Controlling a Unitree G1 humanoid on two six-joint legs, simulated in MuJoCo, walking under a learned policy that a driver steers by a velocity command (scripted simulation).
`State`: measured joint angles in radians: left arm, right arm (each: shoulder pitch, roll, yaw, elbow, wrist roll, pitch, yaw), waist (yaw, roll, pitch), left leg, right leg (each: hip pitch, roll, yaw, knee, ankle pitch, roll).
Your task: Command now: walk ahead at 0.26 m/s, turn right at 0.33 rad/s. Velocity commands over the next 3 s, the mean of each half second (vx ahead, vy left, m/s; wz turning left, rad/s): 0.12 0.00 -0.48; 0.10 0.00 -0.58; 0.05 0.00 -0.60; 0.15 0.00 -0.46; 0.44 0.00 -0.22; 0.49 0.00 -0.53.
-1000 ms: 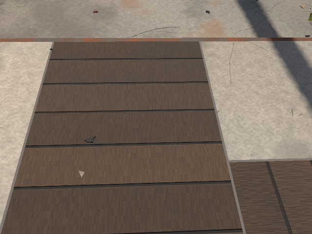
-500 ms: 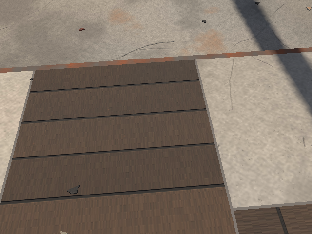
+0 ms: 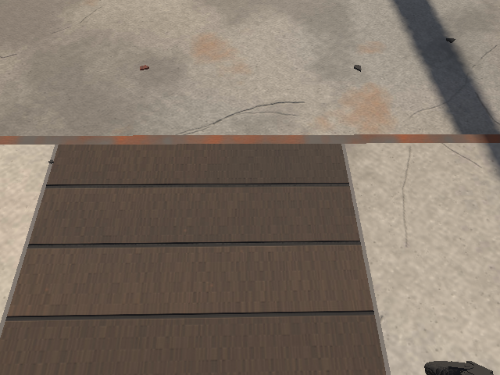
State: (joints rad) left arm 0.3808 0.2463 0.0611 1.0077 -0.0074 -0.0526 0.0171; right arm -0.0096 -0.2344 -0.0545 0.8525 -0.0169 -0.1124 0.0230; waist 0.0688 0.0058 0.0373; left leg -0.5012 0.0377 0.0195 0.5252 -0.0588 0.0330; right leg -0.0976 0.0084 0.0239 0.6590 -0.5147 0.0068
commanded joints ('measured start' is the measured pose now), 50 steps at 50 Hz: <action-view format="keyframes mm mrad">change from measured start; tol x32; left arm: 1 89 118 17 -72 -24 -23 3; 50 -202 233 75 -408 -4 57 12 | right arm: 1 321 -210 -50 -4 0 22 -16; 50 116 -189 -57 -61 -3 50 -42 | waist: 1 -146 193 -498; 21 -41 107 -100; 24 -67 -354 -128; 50 -61 149 -53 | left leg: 1 828 405 -475 -52 633 259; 7 186 266 -67 -287 224 198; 19 379 330 67 -249 86 161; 23 285 207 183 89 -44 -10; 25 -168 -21 45 621 -656 -119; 50 455 315 -375 -221 105 185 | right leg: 1 -516 20 129 654 -181 14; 20 -331 -78 -89 9 208 -23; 24 127 -324 348 -248 1067 -252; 43 -171 -158 450 -379 -16 -230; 50 -647 6 120 460 2 13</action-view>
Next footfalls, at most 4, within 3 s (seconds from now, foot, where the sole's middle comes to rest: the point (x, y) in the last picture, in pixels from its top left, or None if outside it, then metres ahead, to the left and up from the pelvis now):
0.46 right None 0.13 -0.14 -0.76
0.92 left None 0.24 0.06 -0.76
1.34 right None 0.15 -0.22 -0.76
1.76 left None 0.33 -0.09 -0.76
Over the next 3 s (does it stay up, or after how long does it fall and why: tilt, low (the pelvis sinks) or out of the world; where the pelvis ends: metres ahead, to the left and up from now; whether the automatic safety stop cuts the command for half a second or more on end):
stays up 0.36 -0.62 0.02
